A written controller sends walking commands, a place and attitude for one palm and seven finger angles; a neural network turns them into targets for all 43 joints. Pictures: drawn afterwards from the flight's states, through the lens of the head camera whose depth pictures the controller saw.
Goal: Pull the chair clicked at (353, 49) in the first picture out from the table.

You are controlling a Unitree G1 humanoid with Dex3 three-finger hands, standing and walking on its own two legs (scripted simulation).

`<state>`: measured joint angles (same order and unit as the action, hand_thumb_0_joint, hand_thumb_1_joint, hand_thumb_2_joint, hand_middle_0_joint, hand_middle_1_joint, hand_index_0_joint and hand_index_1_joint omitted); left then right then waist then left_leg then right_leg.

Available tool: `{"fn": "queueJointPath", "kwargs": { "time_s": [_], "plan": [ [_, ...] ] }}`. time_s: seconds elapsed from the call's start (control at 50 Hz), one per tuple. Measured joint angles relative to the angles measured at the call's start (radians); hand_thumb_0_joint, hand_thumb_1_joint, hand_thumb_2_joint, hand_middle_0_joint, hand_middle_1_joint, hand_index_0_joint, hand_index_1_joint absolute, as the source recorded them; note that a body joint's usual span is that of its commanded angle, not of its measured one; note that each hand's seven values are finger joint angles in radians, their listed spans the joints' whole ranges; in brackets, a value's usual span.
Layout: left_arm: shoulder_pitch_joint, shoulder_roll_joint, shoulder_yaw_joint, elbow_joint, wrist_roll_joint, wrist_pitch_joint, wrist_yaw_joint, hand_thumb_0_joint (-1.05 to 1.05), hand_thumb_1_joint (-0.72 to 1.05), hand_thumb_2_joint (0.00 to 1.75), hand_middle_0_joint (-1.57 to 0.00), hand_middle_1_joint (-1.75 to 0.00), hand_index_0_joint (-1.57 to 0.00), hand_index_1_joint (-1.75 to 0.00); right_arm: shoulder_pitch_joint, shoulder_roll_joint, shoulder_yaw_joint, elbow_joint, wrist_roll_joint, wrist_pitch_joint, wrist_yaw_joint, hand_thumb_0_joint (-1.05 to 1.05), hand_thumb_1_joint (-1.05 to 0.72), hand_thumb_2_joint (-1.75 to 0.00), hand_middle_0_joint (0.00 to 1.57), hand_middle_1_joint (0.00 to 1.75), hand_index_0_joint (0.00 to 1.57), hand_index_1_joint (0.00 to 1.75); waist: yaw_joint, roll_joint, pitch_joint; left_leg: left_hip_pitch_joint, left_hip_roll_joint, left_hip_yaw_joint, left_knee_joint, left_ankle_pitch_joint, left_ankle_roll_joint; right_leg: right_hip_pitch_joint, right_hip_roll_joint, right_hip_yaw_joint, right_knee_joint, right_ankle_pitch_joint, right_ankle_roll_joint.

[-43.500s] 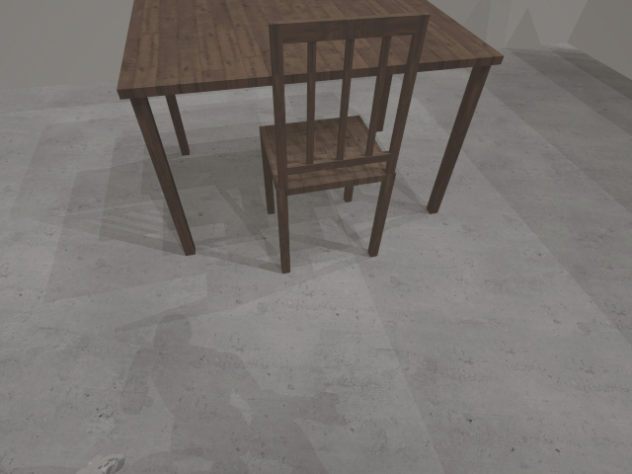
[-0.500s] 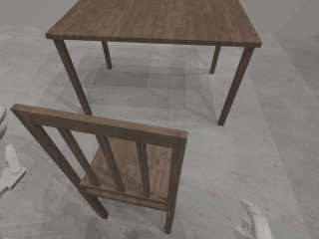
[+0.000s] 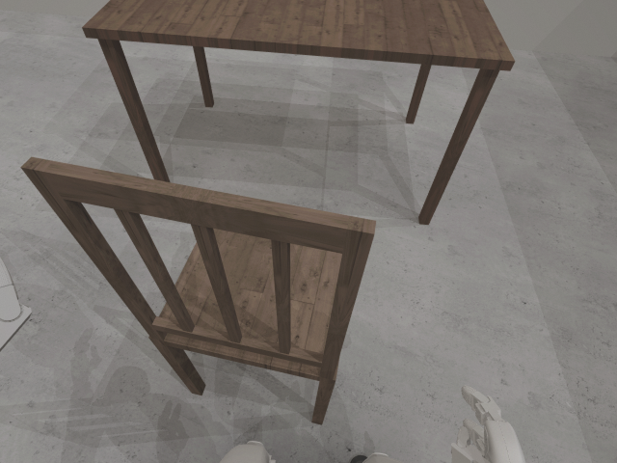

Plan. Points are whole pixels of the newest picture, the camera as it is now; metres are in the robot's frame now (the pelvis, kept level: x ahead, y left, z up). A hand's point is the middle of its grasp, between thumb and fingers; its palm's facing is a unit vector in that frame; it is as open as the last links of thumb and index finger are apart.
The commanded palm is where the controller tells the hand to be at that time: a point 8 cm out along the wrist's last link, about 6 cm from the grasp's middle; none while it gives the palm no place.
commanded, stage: step back with the hand held close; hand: left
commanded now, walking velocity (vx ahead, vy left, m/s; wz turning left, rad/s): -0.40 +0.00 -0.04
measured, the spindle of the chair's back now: (222, 293) +0.35 +0.16 -0.05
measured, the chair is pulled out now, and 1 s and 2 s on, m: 0.61 0.61 0.61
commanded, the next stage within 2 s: stop stepping back and stand still in 0.86 s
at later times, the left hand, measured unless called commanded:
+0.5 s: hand (1, 312) +0.20 +0.27 +0.19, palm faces +0.43 -0.76 -0.49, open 7.4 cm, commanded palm +0.13 +0.30 +0.19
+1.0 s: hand (12, 428) +0.12 +0.23 +0.17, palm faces +0.29 -0.81 -0.50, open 7.4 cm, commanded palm +0.05 +0.27 +0.19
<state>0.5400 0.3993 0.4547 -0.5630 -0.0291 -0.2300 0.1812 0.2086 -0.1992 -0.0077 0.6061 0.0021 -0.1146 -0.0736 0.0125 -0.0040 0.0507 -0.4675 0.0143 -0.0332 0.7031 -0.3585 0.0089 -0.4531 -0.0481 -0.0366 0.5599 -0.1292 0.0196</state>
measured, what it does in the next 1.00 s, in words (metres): walks backwards: right foot, then left foot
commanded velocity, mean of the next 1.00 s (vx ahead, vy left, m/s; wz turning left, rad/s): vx -0.36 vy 0.00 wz -0.03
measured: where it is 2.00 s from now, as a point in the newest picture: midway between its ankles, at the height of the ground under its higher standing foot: outside the picture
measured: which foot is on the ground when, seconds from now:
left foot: down 0.00-0.70, up 0.72-0.88, down 0.90-1.00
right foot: down 0.00-0.40, up 0.42-0.62, down 0.64-1.00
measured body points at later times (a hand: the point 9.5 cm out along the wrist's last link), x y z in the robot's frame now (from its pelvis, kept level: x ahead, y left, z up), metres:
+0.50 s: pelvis -0.01 +0.00 +0.01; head +0.04 +0.03 +0.45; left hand +0.17 +0.31 +0.21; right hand +0.17 -0.23 -0.07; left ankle +0.04 +0.13 -0.72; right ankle +0.01 -0.14 -0.68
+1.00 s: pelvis -0.11 -0.02 +0.01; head -0.05 +0.01 +0.46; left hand +0.10 +0.27 +0.20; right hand +0.04 -0.27 -0.07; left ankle -0.07 +0.11 -0.72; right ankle -0.10 -0.15 -0.69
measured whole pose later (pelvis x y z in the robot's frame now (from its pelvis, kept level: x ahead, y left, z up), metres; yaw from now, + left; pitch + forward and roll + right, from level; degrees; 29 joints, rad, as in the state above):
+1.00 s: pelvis -0.11 -0.02 +0.01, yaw -4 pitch +2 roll -1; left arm 0.61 0.47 0.50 -0.56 -0.07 -0.27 0.14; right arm 0.16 -0.16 -0.05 0.66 0.00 -0.15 -0.07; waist -0.02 -0.07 0.09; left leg -0.33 0.04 -0.02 0.53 -0.24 -0.02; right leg -0.44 -0.01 -0.02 0.80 -0.46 0.03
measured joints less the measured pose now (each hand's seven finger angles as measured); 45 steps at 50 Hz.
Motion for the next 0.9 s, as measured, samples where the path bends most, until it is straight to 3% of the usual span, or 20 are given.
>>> {"fn": "queueJointPath", "kwargs": {
  "time_s": [0.12,0.22,0.32,0.36,0.4,0.48,0.52,0.62,0.64,0.66,0.7,0.74,0.82,0.86,0.9],
  "plan": [
    [0.012,0.038,0.036,-0.022,0.001,-0.023,-0.002,0.01,0.89,0.90,-0.21,-0.31,-0.21,-0.31,-0.012,0.005,-0.008,0.003,0.004,-0.011,-0.005,0.02,-0.90,-0.90,0.20,0.30,0.20,0.30,-0.018,0.010,0.015,-0.009,0.021,0.000,-0.010,0.125,-0.009,-0.022,0.019,0.001,0.060,-0.091,0.003],
    [0.010,0.051,0.074,-0.011,-0.005,-0.040,-0.010,0.01,0.89,0.90,-0.21,-0.31,-0.21,-0.31,-0.012,0.031,-0.012,0.011,0.010,-0.028,-0.002,0.02,-0.90,-0.90,0.20,0.30,0.20,0.30,-0.014,0.003,0.007,-0.020,0.024,-0.006,0.032,0.086,-0.026,-0.017,0.033,0.020,0.102,-0.069,0.005],
    [-0.009,0.004,0.023,-0.017,-0.005,-0.041,-0.013,0.01,0.89,0.90,-0.21,-0.31,-0.21,-0.31,-0.023,0.011,-0.028,0.045,-0.007,-0.025,0.013,0.02,-0.90,-0.90,0.20,0.30,0.20,0.30,-0.013,0.004,-0.005,-0.031,0.001,-0.012,0.082,-0.057,-0.012,-0.008,0.018,0.019,0.063,-0.064,0.004],
    [-0.002,0.002,0.013,-0.023,-0.003,-0.041,-0.016,0.01,0.89,0.90,-0.21,-0.31,-0.21,-0.31,-0.028,0.000,-0.031,0.052,-0.009,-0.013,0.017,0.02,-0.90,-0.90,0.20,0.30,0.20,0.30,-0.018,-0.003,-0.009,0.007,-0.004,-0.011,0.049,-0.027,-0.004,-0.002,0.009,0.021,0.042,-0.051,0.010],
    [0.011,0.017,0.023,-0.033,-0.004,-0.045,-0.020,0.01,0.89,0.90,-0.21,-0.31,-0.21,-0.31,-0.034,-0.001,-0.033,0.049,-0.007,-0.008,0.011,0.02,-0.90,-0.90,0.20,0.30,0.20,0.30,-0.023,-0.016,-0.006,0.035,-0.002,-0.008,-0.023,0.080,-0.008,-0.008,0.004,0.024,0.042,-0.046,0.015],
    [0.026,0.047,0.060,-0.014,-0.012,-0.051,-0.024,0.01,0.89,0.90,-0.21,-0.31,-0.21,-0.31,-0.047,0.036,-0.033,0.041,-0.015,-0.028,0.002,0.02,-0.90,-0.90,0.20,0.30,0.20,0.30,-0.016,-0.031,0.004,0.044,0.022,0.005,-0.058,0.099,-0.016,-0.049,0.046,0.044,0.278,-0.284,0.000],
    [0.014,0.035,0.056,-0.016,-0.021,-0.048,-0.026,0.01,0.89,0.90,-0.21,-0.31,-0.21,-0.31,-0.045,0.050,-0.031,0.039,-0.018,-0.051,0.011,0.02,-0.90,-0.90,0.20,0.30,0.20,0.30,-0.012,-0.013,0.006,0.049,0.046,-0.004,-0.092,0.120,-0.021,-0.018,0.062,0.024,0.314,-0.320,-0.004],
    [0.012,0.032,0.042,-0.066,-0.029,-0.073,-0.042,0.01,0.89,0.90,-0.21,-0.30,-0.21,-0.31,-0.051,0.068,-0.012,0.035,-0.018,-0.090,0.040,0.01,-0.90,-0.90,0.20,0.30,0.20,0.30,0.011,0.000,0.013,0.044,0.086,0.020,-0.133,0.161,-0.042,0.160,0.034,-0.010,0.037,-0.180,-0.028],
    [0.017,0.045,0.047,-0.069,-0.028,-0.080,-0.047,0.01,0.89,0.90,-0.21,-0.30,-0.21,-0.31,-0.057,0.071,-0.007,0.035,-0.020,-0.092,0.042,0.01,-0.90,-0.90,0.20,0.30,0.20,0.30,0.012,-0.003,0.015,0.033,0.089,0.027,-0.123,0.161,-0.047,0.196,0.025,-0.012,-0.032,-0.143,-0.026],
    [0.017,0.052,0.048,-0.063,-0.025,-0.087,-0.054,0.01,0.89,0.90,-0.21,-0.30,-0.21,-0.30,-0.068,0.070,-0.003,0.038,-0.020,-0.091,0.044,0.01,-0.90,-0.90,0.20,0.30,0.20,0.30,0.014,0.008,0.022,0.022,0.102,0.028,-0.110,0.160,-0.053,0.217,0.030,-0.020,-0.083,-0.158,0.002],
    [0.009,0.055,0.037,-0.042,-0.018,-0.091,-0.070,0.01,0.89,0.90,-0.21,-0.30,-0.21,-0.31,-0.089,0.056,-0.003,0.047,-0.020,-0.080,0.044,0.01,-0.90,-0.90,0.20,0.30,0.20,0.31,0.002,0.059,0.049,0.009,0.137,0.005,-0.102,0.170,-0.056,0.229,0.069,-0.038,-0.121,-0.135,0.015],
    [0.021,0.071,0.032,-0.033,-0.016,-0.090,-0.078,0.01,0.89,0.90,-0.21,-0.31,-0.21,-0.31,-0.087,0.047,-0.007,0.050,-0.012,-0.062,0.044,0.01,-0.90,-0.90,0.20,0.30,0.20,0.31,-0.005,0.060,0.052,-0.005,0.117,-0.013,-0.045,0.139,-0.046,0.207,0.068,-0.034,-0.102,-0.118,0.004],
    [0.073,0.067,0.025,-0.022,-0.016,-0.081,-0.073,0.01,0.89,0.90,-0.21,-0.31,-0.22,-0.31,-0.052,0.024,-0.027,0.055,0.010,-0.015,0.024,0.01,-0.90,-0.90,0.20,0.30,0.20,0.31,-0.027,0.005,0.005,-0.007,0.012,-0.009,0.167,-0.071,-0.032,0.156,0.015,-0.003,-0.078,-0.111,0.000],
    [0.093,0.066,0.037,-0.013,-0.018,-0.073,-0.060,0.01,0.89,0.90,-0.22,-0.31,-0.22,-0.31,-0.039,0.008,-0.028,0.047,0.015,0.001,0.005,0.02,-0.90,-0.90,0.20,0.30,0.20,0.30,-0.046,-0.009,-0.012,0.055,0.001,0.003,0.056,-0.055,-0.027,0.135,0.001,-0.001,-0.069,-0.104,0.009],
    [0.101,0.075,0.052,-0.015,-0.027,-0.066,-0.047,0.01,0.89,0.90,-0.22,-0.31,-0.22,-0.31,-0.031,-0.008,-0.034,0.030,0.019,0.001,-0.011,0.02,-0.90,-0.90,0.20,0.30,0.20,0.30,-0.061,-0.006,-0.010,0.135,0.017,0.004,-0.138,0.097,-0.014,0.101,0.002,-0.014,-0.017,-0.117,0.019]
  ]
}}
